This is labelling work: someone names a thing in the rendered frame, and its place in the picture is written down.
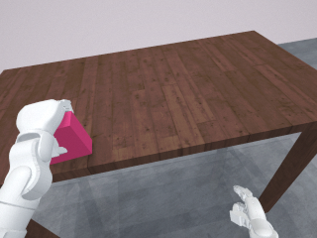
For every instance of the sponge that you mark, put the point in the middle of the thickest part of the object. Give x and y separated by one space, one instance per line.
71 135

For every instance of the left robot hand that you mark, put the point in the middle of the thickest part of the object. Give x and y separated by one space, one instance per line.
44 115

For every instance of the robot left forearm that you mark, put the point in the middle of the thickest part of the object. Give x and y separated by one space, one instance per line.
29 178

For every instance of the table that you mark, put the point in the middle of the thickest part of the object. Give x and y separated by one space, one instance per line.
163 102

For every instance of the right robot hand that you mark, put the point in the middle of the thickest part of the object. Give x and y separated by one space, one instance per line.
242 214

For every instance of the robot right forearm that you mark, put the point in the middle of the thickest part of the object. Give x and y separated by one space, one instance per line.
260 228

